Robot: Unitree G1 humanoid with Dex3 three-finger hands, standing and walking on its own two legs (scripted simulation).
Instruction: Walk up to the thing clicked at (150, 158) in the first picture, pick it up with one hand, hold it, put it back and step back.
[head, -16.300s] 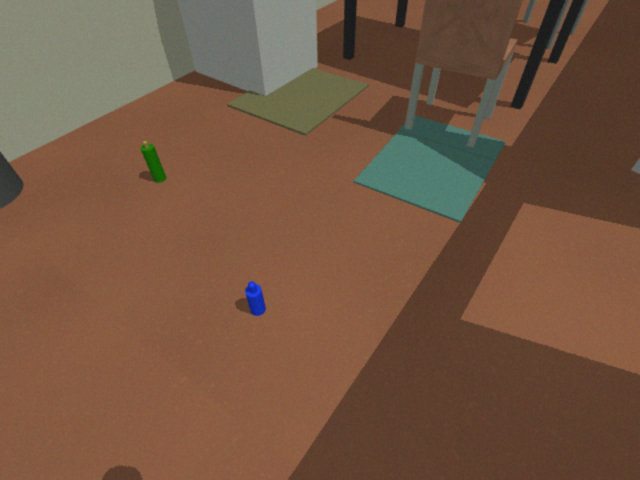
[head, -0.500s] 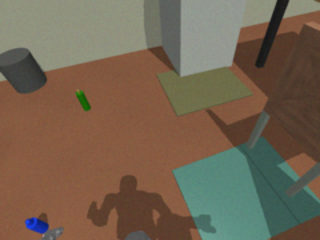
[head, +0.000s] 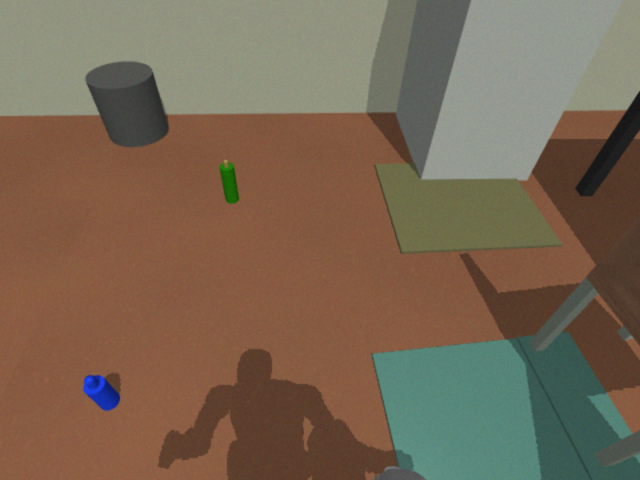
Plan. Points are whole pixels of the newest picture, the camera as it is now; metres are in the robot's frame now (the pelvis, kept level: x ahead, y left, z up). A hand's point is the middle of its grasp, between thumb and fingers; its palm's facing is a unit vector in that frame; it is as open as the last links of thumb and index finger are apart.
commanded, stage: walk up
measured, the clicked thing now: (229, 180) +1.50 +0.37 -0.65
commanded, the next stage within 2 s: stand in 1.74 s
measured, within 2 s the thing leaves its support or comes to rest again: neither
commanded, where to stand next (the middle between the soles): +0.12 -0.02 m, yaw +6 degrees
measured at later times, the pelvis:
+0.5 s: pelvis +0.07 +0.00 -0.01, yaw +7 degrees
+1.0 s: pelvis +0.06 +0.00 +0.00, yaw +7 degrees
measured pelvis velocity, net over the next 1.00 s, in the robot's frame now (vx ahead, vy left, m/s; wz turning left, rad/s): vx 0.06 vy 0.00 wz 0.12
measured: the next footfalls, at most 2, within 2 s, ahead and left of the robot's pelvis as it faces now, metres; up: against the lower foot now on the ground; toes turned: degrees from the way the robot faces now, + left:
right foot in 0.12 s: +0.09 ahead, -0.15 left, +0.00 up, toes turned +4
left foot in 0.48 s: +0.18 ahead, +0.13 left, +0.00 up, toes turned +6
